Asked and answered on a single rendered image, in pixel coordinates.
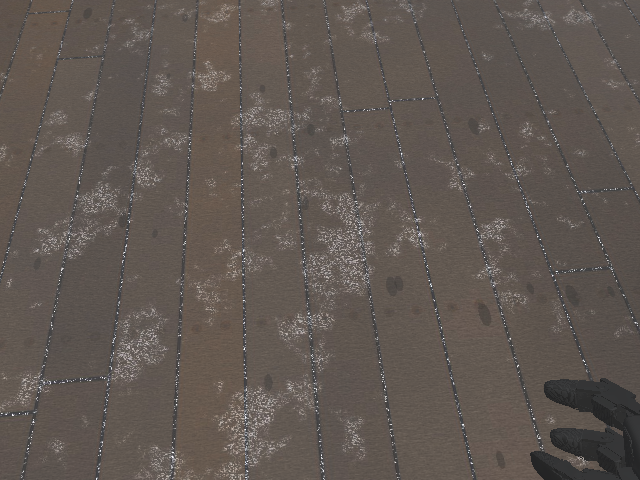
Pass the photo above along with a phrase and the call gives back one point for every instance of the robot right hand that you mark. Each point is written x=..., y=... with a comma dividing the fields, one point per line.
x=618, y=455

